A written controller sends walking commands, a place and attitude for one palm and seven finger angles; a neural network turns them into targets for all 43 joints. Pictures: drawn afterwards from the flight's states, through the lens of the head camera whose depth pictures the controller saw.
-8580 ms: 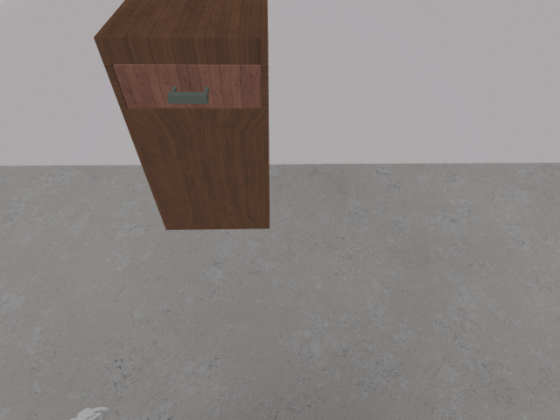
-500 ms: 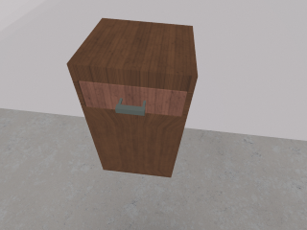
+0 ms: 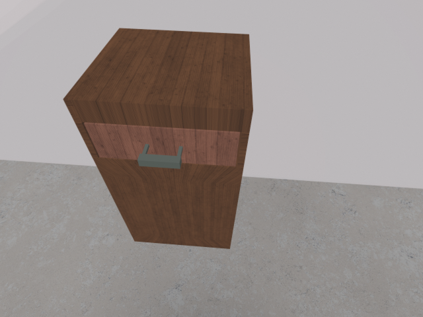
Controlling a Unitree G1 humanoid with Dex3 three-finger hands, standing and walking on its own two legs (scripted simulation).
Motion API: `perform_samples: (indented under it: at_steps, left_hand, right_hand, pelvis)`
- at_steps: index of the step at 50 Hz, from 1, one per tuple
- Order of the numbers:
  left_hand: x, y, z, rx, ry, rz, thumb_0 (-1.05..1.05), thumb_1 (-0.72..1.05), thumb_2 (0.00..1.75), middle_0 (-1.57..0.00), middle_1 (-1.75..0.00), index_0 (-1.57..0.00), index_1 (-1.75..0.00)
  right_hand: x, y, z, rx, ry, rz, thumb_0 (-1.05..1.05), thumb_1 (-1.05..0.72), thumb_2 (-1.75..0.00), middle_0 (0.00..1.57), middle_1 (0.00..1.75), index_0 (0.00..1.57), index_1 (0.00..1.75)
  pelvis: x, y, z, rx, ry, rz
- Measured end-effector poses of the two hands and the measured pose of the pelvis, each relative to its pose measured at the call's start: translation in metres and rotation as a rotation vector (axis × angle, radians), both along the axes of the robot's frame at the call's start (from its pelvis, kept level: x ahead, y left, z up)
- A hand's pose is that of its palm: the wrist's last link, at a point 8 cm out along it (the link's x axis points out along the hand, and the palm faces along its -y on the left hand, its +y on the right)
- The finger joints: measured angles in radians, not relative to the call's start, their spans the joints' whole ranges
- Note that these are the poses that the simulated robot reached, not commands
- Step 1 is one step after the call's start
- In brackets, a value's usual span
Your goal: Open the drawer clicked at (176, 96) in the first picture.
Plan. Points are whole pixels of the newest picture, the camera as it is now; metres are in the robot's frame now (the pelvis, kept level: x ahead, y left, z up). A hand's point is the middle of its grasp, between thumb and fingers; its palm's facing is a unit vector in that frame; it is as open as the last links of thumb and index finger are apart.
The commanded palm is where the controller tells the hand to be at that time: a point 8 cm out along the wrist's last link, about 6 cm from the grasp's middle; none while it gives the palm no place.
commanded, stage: come to a stop and stand still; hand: left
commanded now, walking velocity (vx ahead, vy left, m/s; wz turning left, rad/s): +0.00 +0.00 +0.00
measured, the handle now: (161, 154) +0.54 +0.17 -0.06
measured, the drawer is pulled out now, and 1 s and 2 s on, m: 0.00 0.00 0.00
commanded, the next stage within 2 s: look again from close up in 0.64 s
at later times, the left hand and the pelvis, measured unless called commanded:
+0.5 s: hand out of the picture -0.02 +0.12 -0.17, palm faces +0.07 -0.99 -0.15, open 7.4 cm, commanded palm none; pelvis +0.02 -0.03 +0.00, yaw +1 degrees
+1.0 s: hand out of the picture +0.01 +0.19 -0.18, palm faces +0.02 -0.98 -0.20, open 7.4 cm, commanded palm none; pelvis -0.01 +0.01 +0.00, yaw +0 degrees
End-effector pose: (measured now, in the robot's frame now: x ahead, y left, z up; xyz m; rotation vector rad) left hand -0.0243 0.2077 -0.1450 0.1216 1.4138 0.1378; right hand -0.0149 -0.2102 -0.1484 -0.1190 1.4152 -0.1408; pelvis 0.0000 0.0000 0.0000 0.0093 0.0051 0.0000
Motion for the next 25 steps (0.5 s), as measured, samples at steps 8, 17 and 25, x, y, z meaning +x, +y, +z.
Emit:
perform_samples:
  at_steps: [8, 17, 25]
  left_hand:
    - [0.008, -0.02, -0.002, -0.013, 0.0, 0.02, 0.01, 0.92, 0.89, -0.2, -0.3, -0.2, -0.29]
    - [0.005, -0.032, -0.001, -0.019, 0.013, 0.042, 0.0, 0.91, 0.89, -0.2, -0.3, -0.2, -0.29]
    - [0.0, -0.036, 0.0, -0.014, 0.028, 0.052, 0.0, 0.91, 0.89, -0.2, -0.3, -0.2, -0.29]
  right_hand:
    - [0.01, -0.011, 0.001, -0.003, 0.014, 0.01, 0.02, -0.93, -0.9, 0.2, 0.3, 0.2, 0.3]
    - [0.019, -0.021, 0.002, -0.01, 0.015, 0.023, 0.02, -0.93, -0.9, 0.2, 0.3, 0.2, 0.3]
    - [0.022, -0.026, 0.001, -0.011, 0.012, 0.027, 0.01, -0.93, -0.9, 0.19, 0.3, 0.2, 0.3]
  pelvis:
    - [0.01, -0.013, 0.001, 0.002, -0.008, 0.009]
    - [0.015, -0.021, 0.002, 0.005, -0.014, 0.014]
    - [0.017, -0.025, 0.002, 0.007, -0.019, 0.015]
